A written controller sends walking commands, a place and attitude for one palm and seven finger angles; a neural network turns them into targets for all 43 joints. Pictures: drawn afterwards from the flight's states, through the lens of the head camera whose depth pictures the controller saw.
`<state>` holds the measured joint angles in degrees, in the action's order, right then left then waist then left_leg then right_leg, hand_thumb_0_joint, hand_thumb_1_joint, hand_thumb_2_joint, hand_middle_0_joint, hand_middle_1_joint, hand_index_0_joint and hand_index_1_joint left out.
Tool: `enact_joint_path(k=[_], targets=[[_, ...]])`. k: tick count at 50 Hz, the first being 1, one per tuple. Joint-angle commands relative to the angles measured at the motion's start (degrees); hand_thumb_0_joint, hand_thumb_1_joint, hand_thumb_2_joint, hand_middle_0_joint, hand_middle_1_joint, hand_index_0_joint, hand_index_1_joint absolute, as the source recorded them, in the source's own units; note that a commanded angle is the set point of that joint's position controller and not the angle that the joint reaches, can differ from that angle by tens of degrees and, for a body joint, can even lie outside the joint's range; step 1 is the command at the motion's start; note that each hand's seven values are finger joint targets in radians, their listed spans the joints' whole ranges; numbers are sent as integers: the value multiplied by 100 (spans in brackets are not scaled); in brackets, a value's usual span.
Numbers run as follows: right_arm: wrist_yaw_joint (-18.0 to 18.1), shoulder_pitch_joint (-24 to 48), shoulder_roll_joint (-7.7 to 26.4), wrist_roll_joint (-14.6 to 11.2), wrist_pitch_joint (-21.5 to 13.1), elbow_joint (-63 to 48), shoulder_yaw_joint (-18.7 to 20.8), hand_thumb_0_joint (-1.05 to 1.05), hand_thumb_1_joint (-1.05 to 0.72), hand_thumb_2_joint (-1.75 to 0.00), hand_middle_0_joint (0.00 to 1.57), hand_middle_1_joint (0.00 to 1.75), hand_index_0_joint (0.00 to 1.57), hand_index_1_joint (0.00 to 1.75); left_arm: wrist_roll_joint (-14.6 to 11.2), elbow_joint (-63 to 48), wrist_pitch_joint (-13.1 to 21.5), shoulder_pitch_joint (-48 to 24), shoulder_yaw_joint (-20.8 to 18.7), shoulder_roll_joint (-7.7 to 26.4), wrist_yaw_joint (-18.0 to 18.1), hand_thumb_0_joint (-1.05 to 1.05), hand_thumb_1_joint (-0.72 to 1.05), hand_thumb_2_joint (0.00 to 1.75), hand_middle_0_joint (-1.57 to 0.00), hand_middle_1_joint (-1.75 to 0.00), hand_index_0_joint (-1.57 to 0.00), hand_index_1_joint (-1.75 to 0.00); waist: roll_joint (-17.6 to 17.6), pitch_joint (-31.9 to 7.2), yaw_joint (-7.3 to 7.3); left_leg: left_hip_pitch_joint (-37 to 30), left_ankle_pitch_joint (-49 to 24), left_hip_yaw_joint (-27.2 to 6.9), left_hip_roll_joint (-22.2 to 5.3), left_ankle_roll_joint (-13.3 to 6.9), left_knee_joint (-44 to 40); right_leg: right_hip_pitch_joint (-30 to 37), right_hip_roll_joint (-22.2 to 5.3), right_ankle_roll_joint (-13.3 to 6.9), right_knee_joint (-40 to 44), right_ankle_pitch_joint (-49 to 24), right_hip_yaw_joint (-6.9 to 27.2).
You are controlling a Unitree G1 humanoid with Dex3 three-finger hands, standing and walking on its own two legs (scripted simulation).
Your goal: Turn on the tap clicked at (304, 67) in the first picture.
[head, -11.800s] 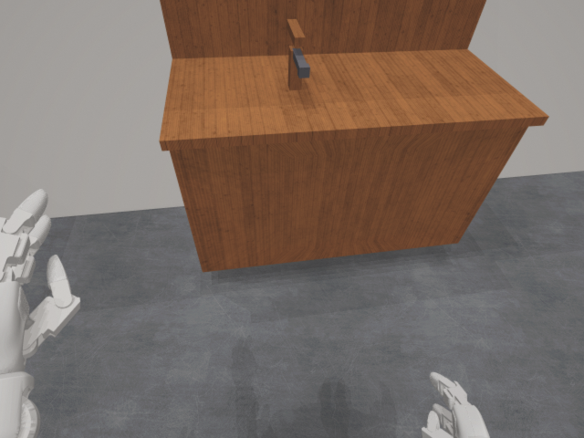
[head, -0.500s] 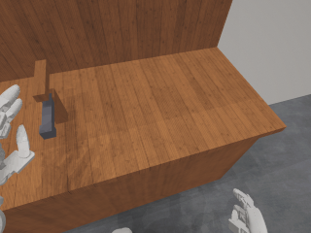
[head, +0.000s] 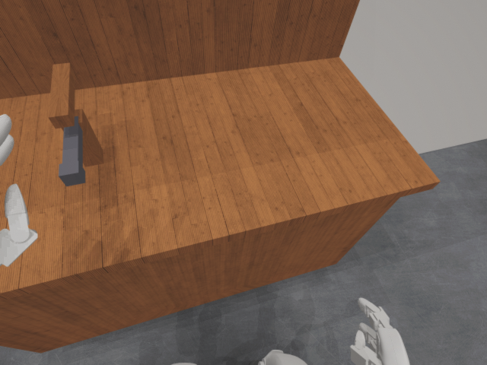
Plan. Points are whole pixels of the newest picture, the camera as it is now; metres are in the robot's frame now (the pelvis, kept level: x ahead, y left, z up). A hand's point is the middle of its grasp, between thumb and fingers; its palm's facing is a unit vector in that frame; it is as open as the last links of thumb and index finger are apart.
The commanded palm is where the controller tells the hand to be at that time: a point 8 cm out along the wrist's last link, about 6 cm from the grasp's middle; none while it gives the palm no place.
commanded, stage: shuffle to correct the standing spot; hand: left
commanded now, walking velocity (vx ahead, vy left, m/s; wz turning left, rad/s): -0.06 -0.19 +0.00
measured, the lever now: (72, 173) +0.36 +0.31 +0.07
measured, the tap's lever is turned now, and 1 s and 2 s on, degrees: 0 0 0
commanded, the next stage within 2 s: come to a stop and stand still in 0.10 s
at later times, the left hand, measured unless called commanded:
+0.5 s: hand (67, 289) +0.17 +0.20 +0.16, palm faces +0.36 -0.84 -0.40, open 7.5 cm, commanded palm +0.11 +0.23 +0.19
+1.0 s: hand out of the picture +0.10 +0.20 +0.18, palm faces +0.39 -0.81 -0.44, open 7.4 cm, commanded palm +0.04 +0.25 +0.19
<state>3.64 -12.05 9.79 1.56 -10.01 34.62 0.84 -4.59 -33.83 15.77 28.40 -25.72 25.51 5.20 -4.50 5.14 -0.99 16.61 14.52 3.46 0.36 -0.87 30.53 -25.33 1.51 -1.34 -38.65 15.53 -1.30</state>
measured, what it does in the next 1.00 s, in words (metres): walks backwards: right foot, then left foot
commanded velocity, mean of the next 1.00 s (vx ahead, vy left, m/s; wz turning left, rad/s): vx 0.03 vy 0.01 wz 0.00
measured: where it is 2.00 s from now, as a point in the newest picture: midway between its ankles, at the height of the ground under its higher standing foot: outside the picture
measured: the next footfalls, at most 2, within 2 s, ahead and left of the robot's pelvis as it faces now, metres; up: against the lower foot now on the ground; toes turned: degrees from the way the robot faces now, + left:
right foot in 0.22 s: +0.04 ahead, -0.19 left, +0.00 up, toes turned -5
left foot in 0.66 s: -0.03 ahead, +0.06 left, +0.00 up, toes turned -3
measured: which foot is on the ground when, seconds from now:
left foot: down 0.00-0.56, up 0.58-0.64, down 0.66-0.94, up 0.96-1.00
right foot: up 0.00-0.20, down 0.22-0.72, up 0.74-0.88, down 0.90-1.00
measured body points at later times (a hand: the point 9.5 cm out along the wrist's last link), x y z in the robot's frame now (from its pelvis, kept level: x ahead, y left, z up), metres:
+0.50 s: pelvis -0.06 -0.04 -0.01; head -0.04 -0.02 +0.44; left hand +0.15 +0.24 +0.19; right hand +0.07 -0.30 -0.08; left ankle -0.04 +0.06 -0.73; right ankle -0.01 -0.18 -0.73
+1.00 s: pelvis -0.12 -0.04 -0.02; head -0.10 -0.04 +0.43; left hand +0.08 +0.25 +0.20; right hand +0.03 -0.25 -0.12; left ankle -0.09 +0.06 -0.71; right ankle -0.10 -0.14 -0.73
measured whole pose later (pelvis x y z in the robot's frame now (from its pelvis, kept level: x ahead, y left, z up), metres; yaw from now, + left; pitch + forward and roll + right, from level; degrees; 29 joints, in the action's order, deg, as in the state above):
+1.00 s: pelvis -0.12 -0.04 -0.02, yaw +1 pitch -3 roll -4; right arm -2.0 -13.3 10.4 -2.1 -3.7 34.0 -0.3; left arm -2.5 -30.4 11.0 23.2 -22.9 22.6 5.9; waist 4.4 5.5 0.7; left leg 25.2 21.7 -4.8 1.2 -1.3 54.6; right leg -16.7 4.4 -2.2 -38.4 19.3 -3.4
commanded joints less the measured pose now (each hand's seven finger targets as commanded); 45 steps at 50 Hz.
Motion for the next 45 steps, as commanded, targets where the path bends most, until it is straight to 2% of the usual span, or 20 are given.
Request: enact_joint_path(k=[1,5,8,12,13,14,15,19,20,21,22,26,28,29,34,36,37,39,43,45], targets=[[-63,185,762,166,-253,-843,370,0,-90,-90,20,30,20,30,76,-1379,233,-678,-512,705,-61,0,90,90,-20,-30,-20,-30,1350,-953,97,-1439,-4020,-2003,-2403,-952,-860,-857,-108,209,-2398,976,761],[-352,140,886,-144,-150,-1098,504,0,-90,-90,20,30,20,30,154,-1591,34,-394,-400,508,-93,0,90,90,-20,-30,-20,-30,1815,-1019,-80,-1254,-3062,-779,-1758,-432,-373,110,-252,-5,-448,582,47],[-420,115,929,-258,-79,-1226,438,0,-90,-90,20,30,20,30,163,-1315,-109,-595,-412,651,-79,0,90,90,-20,-30,-20,-30,1787,-841,102,-265,-1248,-910,-1560,-325,143,1230,-218,36,792,-265,-342],[-374,-62,800,-374,-2,-1150,346,0,-90,-90,20,30,20,30,93,-952,-130,-691,-777,1050,29,0,90,90,-20,-30,-20,-30,402,-719,260,613,1592,-259,-573,-35,1567,1382,-897,-210,1582,-868,-43],[-354,-119,841,-425,26,-1097,462,0,-90,-90,20,30,20,30,-8,-771,-233,-530,-580,799,49,0,90,90,-20,-30,-20,-30,-995,-941,235,338,1465,-173,13,154,2212,794,-1427,-620,1973,271,1235],[-304,19,855,-451,33,-1134,463,0,-90,-90,20,30,20,30,-34,-946,-279,-432,-595,854,112,0,90,90,-20,-30,-20,-30,-1160,-801,188,-66,1025,-334,-26,131,2721,81,-1839,-919,2270,975,1641],[-255,172,787,-441,82,-1020,328,0,-90,-90,20,30,20,30,-25,-916,-315,-284,-691,937,208,0,90,90,-20,-30,-20,-30,-416,-720,284,-155,864,-400,-59,65,2448,-63,-1772,-981,2050,813,1456],[-178,274,786,-357,94,-938,260,0,-90,-90,20,30,20,30,113,-1181,-213,-271,-670,863,377,0,90,90,-20,-30,-20,-30,25,-896,234,-334,361,-335,-85,-123,28,606,-1203,-506,886,-20,641],[-114,403,843,-370,9,-1004,272,0,-90,-90,20,30,20,30,139,-1368,-173,-272,-679,893,447,0,90,90,-20,-30,-20,-30,779,-1015,207,-553,-644,-385,-304,-183,-542,855,-860,-355,168,-835,238],[-123,573,760,-322,0,-991,182,0,-90,-90,20,30,20,30,151,-1448,-78,-387,-599,870,466,0,90,90,-20,-30,-20,-30,2231,-878,196,-285,-656,-1096,-692,-350,-990,854,-449,-6,-263,-115,-161],[-155,598,785,-268,-26,-977,198,0,-90,-90,20,30,20,30,239,-1486,-29,-576,-557,862,459,0,90,90,-20,-30,-20,-30,2881,-500,208,280,-752,-1606,-1004,-586,-1169,941,-198,71,-534,865,-177],[-328,202,954,-429,-30,-915,358,0,-90,-90,20,30,20,30,308,-898,-29,-493,-415,673,302,0,90,90,-20,-30,-20,-30,581,-864,124,410,-565,-1022,-515,-385,970,1962,-548,-160,1442,-1002,-2],[-297,-61,948,-450,28,-886,462,0,-90,-90,20,30,20,30,170,-392,-137,-138,-485,640,259,0,90,90,-20,-30,-20,-30,-962,-769,226,360,1041,-462,160,-62,1965,953,-1487,-679,1881,-57,1264],[-295,-13,957,-451,116,-875,472,0,-90,-90,20,30,20,30,116,-434,-199,-200,-422,576,247,0,90,90,-20,-30,-20,-30,-1136,-583,233,53,879,-732,12,-50,2463,-19,-1815,-887,1979,623,1660],[-233,193,835,-377,221,-824,278,0,-90,-90,20,30,20,30,206,-830,-221,-813,-456,720,293,0,90,90,-20,-30,-20,-30,499,-790,313,-541,193,-521,-70,-197,271,-426,-843,-426,145,421,388],[-176,500,786,-268,120,-893,204,0,-90,-90,20,30,20,30,234,-1326,-116,-1230,-453,836,378,0,90,90,-20,-30,-20,-30,2921,-470,366,303,176,-2440,-1047,-636,-1517,-277,154,70,-2333,1249,-4],[-248,425,746,-203,68,-839,255,0,-90,-90,20,30,20,30,318,-1414,-59,-1329,-517,905,391,0,90,90,-20,-30,-20,-30,2705,-359,359,766,63,-2897,-1268,-783,-1438,-164,144,53,-3027,1011,444],[-418,333,825,-287,98,-780,321,0,-90,-90,20,30,20,30,330,-1133,-93,-831,-397,684,345,0,90,90,-20,-30,-20,-30,1339,-524,223,499,-608,-2271,-1215,-1089,-572,-205,24,5,-2671,576,585],[-463,279,823,-330,194,-872,227,0,-90,-90,20,30,20,30,262,-980,-187,-620,-380,598,254,0,90,90,-20,-30,-20,-30,1576,-755,201,368,-446,-1873,-1020,-766,79,687,-65,-86,-369,254,143],[-449,206,793,-345,223,-897,158,0,-90,-90,20,30,20,30,268,-531,-205,-538,-558,694,200,0,90,90,-20,-30,-20,-30,1075,-763,158,572,-53,-1620,-842,-552,742,1482,-140,-76,1159,-732,-39]])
